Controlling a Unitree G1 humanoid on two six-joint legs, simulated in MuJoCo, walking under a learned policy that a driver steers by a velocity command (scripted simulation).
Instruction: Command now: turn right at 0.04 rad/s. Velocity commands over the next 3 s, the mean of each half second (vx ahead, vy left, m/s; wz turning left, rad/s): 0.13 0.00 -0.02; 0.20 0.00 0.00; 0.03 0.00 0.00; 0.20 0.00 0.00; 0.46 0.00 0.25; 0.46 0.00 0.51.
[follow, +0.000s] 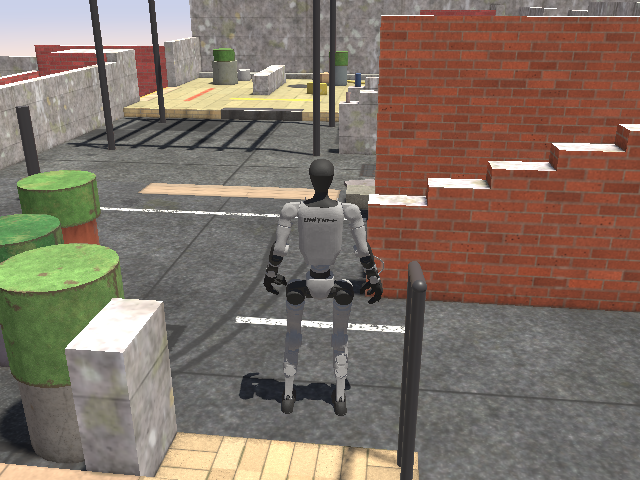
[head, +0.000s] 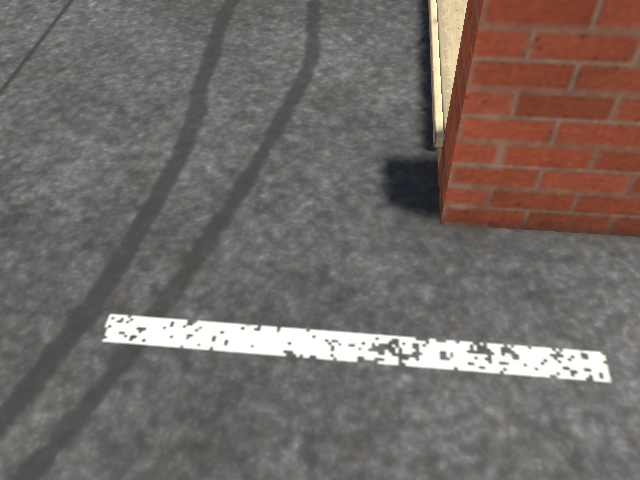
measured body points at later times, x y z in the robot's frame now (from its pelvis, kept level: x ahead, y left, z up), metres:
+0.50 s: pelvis +0.05 +0.04 +0.00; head +0.06 +0.07 +0.45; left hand +0.10 +0.33 -0.14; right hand +0.12 -0.24 -0.12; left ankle +0.03 +0.13 -0.74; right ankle -0.03 -0.10 -0.71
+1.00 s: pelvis +0.22 +0.04 -0.01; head +0.25 +0.04 +0.44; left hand +0.38 +0.29 -0.12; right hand +0.24 -0.22 -0.15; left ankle +0.11 +0.16 -0.68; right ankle +0.32 -0.05 -0.74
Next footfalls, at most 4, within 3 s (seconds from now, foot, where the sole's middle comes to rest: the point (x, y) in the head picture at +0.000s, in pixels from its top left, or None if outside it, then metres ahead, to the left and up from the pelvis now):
0.86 right None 0.36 -0.05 -0.77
1.14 left None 0.29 0.19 -0.77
1.92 right None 0.43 -0.06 -0.77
2.44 left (262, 365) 0.79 0.16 -0.77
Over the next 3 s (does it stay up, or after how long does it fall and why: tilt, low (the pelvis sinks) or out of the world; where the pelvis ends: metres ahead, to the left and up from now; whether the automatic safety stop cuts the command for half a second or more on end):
stays up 0.95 0.09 -0.01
